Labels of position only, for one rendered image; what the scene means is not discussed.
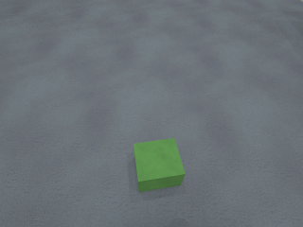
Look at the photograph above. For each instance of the carton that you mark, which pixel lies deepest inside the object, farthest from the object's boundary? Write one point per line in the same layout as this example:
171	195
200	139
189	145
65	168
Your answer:
158	164

